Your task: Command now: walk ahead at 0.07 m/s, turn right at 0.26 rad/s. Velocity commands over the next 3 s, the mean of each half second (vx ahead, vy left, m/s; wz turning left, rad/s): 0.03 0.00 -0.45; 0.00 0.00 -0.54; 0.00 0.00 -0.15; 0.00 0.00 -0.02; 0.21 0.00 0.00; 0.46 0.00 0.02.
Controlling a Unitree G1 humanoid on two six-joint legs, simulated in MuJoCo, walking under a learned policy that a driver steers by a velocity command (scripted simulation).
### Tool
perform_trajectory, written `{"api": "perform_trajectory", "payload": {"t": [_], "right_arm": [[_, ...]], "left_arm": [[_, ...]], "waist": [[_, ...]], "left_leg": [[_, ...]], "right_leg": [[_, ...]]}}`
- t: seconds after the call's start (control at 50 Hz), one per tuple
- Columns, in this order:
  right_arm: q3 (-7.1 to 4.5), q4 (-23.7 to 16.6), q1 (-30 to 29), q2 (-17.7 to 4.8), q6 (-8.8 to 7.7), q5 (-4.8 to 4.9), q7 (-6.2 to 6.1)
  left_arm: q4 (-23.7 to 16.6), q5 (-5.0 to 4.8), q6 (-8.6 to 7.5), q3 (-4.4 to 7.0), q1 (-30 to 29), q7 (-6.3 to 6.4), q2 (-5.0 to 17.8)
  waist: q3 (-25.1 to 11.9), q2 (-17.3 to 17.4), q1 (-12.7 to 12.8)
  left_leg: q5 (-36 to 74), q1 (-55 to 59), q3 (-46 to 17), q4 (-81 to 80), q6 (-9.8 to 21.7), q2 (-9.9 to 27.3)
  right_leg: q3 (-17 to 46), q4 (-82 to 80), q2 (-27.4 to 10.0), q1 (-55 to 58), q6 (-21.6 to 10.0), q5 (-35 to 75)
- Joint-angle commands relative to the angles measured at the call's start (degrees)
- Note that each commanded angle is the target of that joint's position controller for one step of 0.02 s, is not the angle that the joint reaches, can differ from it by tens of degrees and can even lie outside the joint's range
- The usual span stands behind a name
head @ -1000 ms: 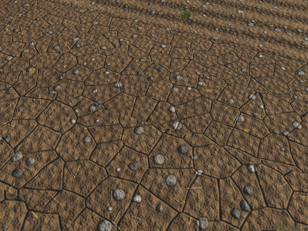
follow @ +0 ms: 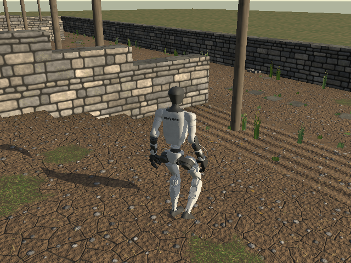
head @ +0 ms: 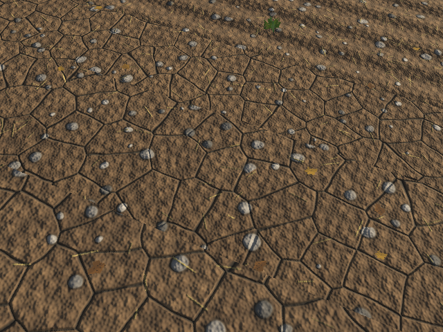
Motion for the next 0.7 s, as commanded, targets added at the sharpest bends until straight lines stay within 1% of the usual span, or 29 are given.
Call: {"api": "perform_trajectory", "payload": {"t": [0.02, 0.04, 0.06, 0.08, 0.1, 0.12, 0.14, 0.18, 0.2, 0.22, 0.26, 0.3, 0.34, 0.36, 0.38, 0.4, 0.42, 0.44, 0.46, 0.48, 0.5, 0.52, 0.54, 0.56, 0.58, 0.62, 0.64, 0.66, 0.7], "right_arm": [[-1.6, -5.24, -2.23, -9.21, -1.32, -1.6, -2.58], [-1.7, -4.75, 0.32, -8.82, -1.25, -1.92, -3.33], [-2.02, -4.21, 1.86, -9.49, -1.37, -1.62, -4.17], [-2.3, -4.26, 2.38, -9.86, -1.07, -1.02, -4.87], [-2.64, -4.55, 3.07, -10.77, -0.7, -0.64, -5.32], [-3.08, -5.08, 2.77, -11.53, -0.07, -0.29, -5.65], [-3.48, -5.68, 2.65, -12.05, 0.69, -0.11, -5.9], [-4.05, -6.53, 3.33, -12.25, 1.96, 0.28, -6.33], [-4.25, -6.9, 3.59, -12.13, 2.49, 0.38, -6.48], [-4.53, -7.27, 3.7, -12.12, 2.94, 0.52, -6.63], [-5.2, -7.96, 3.97, -13.01, 3.4, 0.59, -6.81], [-5.64, -8.63, 3.43, -13.9, 3.87, 0.55, -6.75], [-6.04, -9.18, 3.68, -14.83, 4.37, 0.68, -6.23], [-6.21, -9.61, 3.29, -15.07, 4.63, 1.14, -5.91], [-6.27, -9.99, 2.5, -15.2, 4.9, 1.81, -5.71], [-6.2, -9.84, 3.36, -14.68, 5.0, 2.07, -5.44], [-5.81, -9.37, 5.23, -12.93, 4.89, 1.69, -4.96], [-4.29, -12.2, 4.05, -8.61, 4.42, -0.79, -4.3], [-4.46, -15.94, -3.29, -9.52, 3.15, -0.16, -4.01], [-5.27, -16.61, -6.94, -12.13, 2.7, 1.38, -4.25], [-5.65, -16.01, -6.79, -12.77, 2.93, 1.43, -4.94], [-5.77, -14.69, -5.25, -12.74, 3.43, 0.63, -5.84], [-5.93, -14.3, -3.72, -13.22, 3.92, 0.13, -6.29], [-5.79, -14.28, -3.03, -12.61, 4.1, 0.01, -6.11], [-5.54, -14.35, -2.99, -11.78, 4.15, 0.09, -5.84], [-4.86, -14.95, -4.69, -9.81, 4.05, 0.25, -5.61], [-4.8, -15.37, -5.15, -9.64, 4.03, 0.36, -5.35], [-4.67, -15.64, -5.92, -9.31, 4.06, 0.37, -5.05], [-4.68, -16.22, -8.0, -9.55, 4.07, 0.6, -4.65]], "left_arm": [[-4.33, 2.68, 1.69, 2.04, 6.45, 1.77, 5.73], [-5.91, 2.54, 1.41, 2.09, 3.59, 1.6, 5.68], [-6.83, 1.76, 1.04, 2.5, 1.45, 1.48, 5.8], [-8.22, 1.56, 1.08, 2.21, -0.8, 1.19, 4.82], [-9.57, 1.39, 1.39, 2.29, -2.39, 0.79, 4.64], [-10.61, 1.41, 1.94, 2.45, -4.36, 0.52, 4.87], [-11.66, 1.55, 2.59, 2.61, -6.47, 0.32, 5.1], [-13.73, 1.81, 3.89, 2.93, -10.6, 0.06, 5.61], [-14.68, 1.9, 4.32, 3.02, -12.26, -0.09, 5.67], [-15.43, 1.98, 4.33, 3.11, -13.28, -0.28, 5.81], [-16.59, 2.04, 4.05, 2.97, -15.12, -0.9, 5.69], [-17.54, 1.72, 3.38, 2.67, -16.41, -1.74, 5.18], [-18.26, 1.27, 3.09, 2.72, -16.51, -2.61, 5.67], [-18.41, 1.16, 3.17, 2.93, -16.08, -3.06, 6.35], [-18.24, 1.1, 3.31, 3.12, -14.39, -3.42, 6.42], [-17.66, 1.16, 3.49, 3.59, -12.56, -3.42, 7.2], [-17.19, 1.23, 3.58, 4.64, -9.49, -2.96, 10.1], [-18.21, 1.56, 3.38, 6.46, -6.74, -2.31, 17.91], [-19.2, 3.15, 2.53, 6.4, -4.49, -3.11, 19.32], [-18.79, 4.67, 1.61, 6.12, -3.37, -3.59, 18.41], [-18.71, 4.11, 1.06, 5.74, -5.52, -3.28, 17.18], [-19.27, 2.51, 1.29, 5.27, -8.97, -2.59, 15.73], [-19.9, 1.53, 1.72, 4.83, -11.85, -2.09, 14.75], [-20.2, 1.71, 2.05, 4.64, -12.67, -1.78, 14.6], [-20.23, 1.93, 2.21, 4.52, -12.34, -1.49, 14.49], [-19.89, 2.01, 2.31, 4.5, -10.62, -0.94, 14.44], [-19.49, 1.8, 2.26, 4.51, -9.24, -0.75, 14.6], [-19.48, 1.61, 2.32, 4.47, -9.2, -0.52, 14.43], [-19.92, 1.65, 2.61, 4.61, -8.81, -0.3, 14.59]], "waist": [[-8.42, 3.65, 1.33], [-8.32, 7.23, -0.01], [-9.0, 8.76, -0.51], [-10.32, 9.67, -1.03], [-11.5, 9.82, -1.31], [-11.03, 9.2, -1.83], [-9.66, 8.38, -2.58], [-6.04, 7.23, -4.25], [-4.17, 7.02, -4.85], [-2.5, 7.2, -5.04], [-1.54, 6.83, -5.81], [-2.46, 6.54, -6.4], [-4.2, 7.83, -6.69], [-4.72, 8.31, -6.35], [-5.36, 8.48, -5.14], [-6.06, 7.91, -4.56], [-7.11, 3.9, -3.96], [-8.43, -13.3, -4.78], [-11.39, -14.33, -0.52], [-11.5, -7.03, 1.03], [-9.08, -4.88, -0.85], [-8.26, -2.31, -2.68], [-7.7, -3.27, -4.48], [-8.19, -3.45, -5.31], [-8.78, -2.66, -5.44], [-9.02, -2.15, -4.59], [-9.44, -2.6, -4.4], [-8.99, -3.35, -4.27], [-7.53, -4.67, -3.59]], "left_leg": [[32.57, 5.08, -17.56, -10.47, 12.26, 23.33], [35.75, 6.45, -13.87, -10.19, 11.09, 20.99], [38.0, 6.78, -12.41, -10.56, 10.73, 20.07], [38.77, 9.87, -11.58, -10.37, 10.42, 20.45], [36.57, 11.23, -11.69, -11.0, 10.33, 21.06], [31.13, 12.24, -11.42, -11.95, 10.17, 21.5], [23.53, 12.47, -11.45, -13.21, 10.21, 21.8], [7.29, 12.39, -12.17, -15.94, 10.48, 22.29], [1.66, 12.3, -12.11, -16.97, 10.52, 22.28], [-1.55, 12.43, -11.53, -17.7, 10.53, 22.02], [-2.92, 13.6, -9.83, -17.64, 10.46, 22.32], [-1.12, 13.65, -6.26, -15.49, 9.46, 21.52], [2.08, 13.89, -3.85, -12.5, 8.25, 21.52], [3.68, 14.28, -3.32, -10.55, 7.45, 22.01], [4.16, 13.92, -2.17, -7.94, 5.78, 21.96], [3.51, 12.08, -0.64, -4.56, 3.23, 21.24], [-0.67, 6.29, 2.91, 2.83, -1.1, 19.08], [-21.39, -11.47, 9.37, 25.16, -7.38, 11.84], [-32.23, -24.32, 0.26, 36.93, -9.23, 4.49], [-29.61, -26.99, -4.75, 43.27, -8.91, 4.49], [-24.44, -28.08, -6.05, 44.68, -8.43, 4.91], [-18.78, -26.94, -6.69, 43.26, -8.59, 5.94], [-14.44, -23.64, -6.65, 41.35, -9.0, 6.26], [-11.33, -20.56, -5.82, 41.38, -9.26, 5.39], [-8.86, -19.09, -5.54, 39.84, -9.35, 4.79], [-5.54, -18.13, -5.64, 33.93, -9.5, 4.13], [-4.13, -16.41, -6.6, 31.54, -9.56, 4.07], [-3.17, -15.77, -6.87, 28.41, -9.63, 4.0], [-2.49, -15.02, -7.5, 23.82, -9.59, 3.68]], "right_leg": [[-0.58, -18.28, -4.88, -0.71, 2.37, 14.0], [-1.29, -24.87, -4.92, 0.1, 2.77, 15.07], [-1.59, -28.01, -4.85, 2.01, 2.91, 14.98], [-2.15, -31.16, -5.08, 1.48, 3.02, 15.9], [-2.2, -32.28, -5.02, 2.19, 2.98, 17.12], [-2.78, -32.99, -4.91, 1.36, 2.72, 17.95], [-3.32, -33.6, -4.8, 0.05, 2.26, 18.14], [-3.74, -34.32, -4.65, -3.04, 1.11, 17.63], [-3.95, -35.03, -4.62, -4.39, 0.68, 17.36], [-4.54, -35.95, -4.65, -5.24, 0.36, 16.56], [-6.55, -38.09, -4.72, -5.29, 0.11, 15.17], [-10.02, -42.63, -3.84, -1.42, -0.16, 13.01], [-13.11, -47.29, -2.06, 3.53, -1.09, 10.93], [-14.31, -50.61, -1.37, 5.68, -2.04, 11.64], [-15.58, -56.45, -0.44, 9.33, -3.36, 14.57], [-16.0, -61.49, 0.78, 14.54, -4.82, 17.94], [-11.67, -65.92, -0.86, 23.24, -7.13, 25.47], [10.74, -66.73, -16.13, 35.45, -13.52, 49.78], [22.08, -68.34, -23.97, 37.48, -25.16, 59.19], [20.34, -69.2, -22.59, 36.83, -26.44, 56.17], [15.44, -68.41, -19.31, 35.1, -23.05, 54.11], [11.33, -68.15, -16.33, 32.36, -19.48, 51.66], [8.77, -68.07, -14.28, 28.51, -17.51, 50.79], [7.74, -68.07, -12.6, 25.9, -16.65, 50.62], [7.28, -68.3, -11.49, 25.28, -16.04, 48.73], [7.37, -68.31, -10.32, 25.32, -15.27, 45.1], [8.38, -68.59, -10.18, 24.56, -15.02, 41.87], [8.59, -68.67, -9.69, 24.0, -14.65, 38.23], [10.98, -68.79, -9.38, 22.57, -14.53, 32.34]]}}
Next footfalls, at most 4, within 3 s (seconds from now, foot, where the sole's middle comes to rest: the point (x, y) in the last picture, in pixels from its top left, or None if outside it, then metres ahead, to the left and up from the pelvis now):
0.42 right None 0.07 -0.17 -0.76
0.94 left None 0.21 0.02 -0.76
1.24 right None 0.06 -0.19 -0.76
2.82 right None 0.42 -0.36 -0.76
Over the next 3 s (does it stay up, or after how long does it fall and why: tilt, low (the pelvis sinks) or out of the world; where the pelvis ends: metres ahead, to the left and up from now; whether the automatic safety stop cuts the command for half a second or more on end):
stays up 0.40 -0.25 0.01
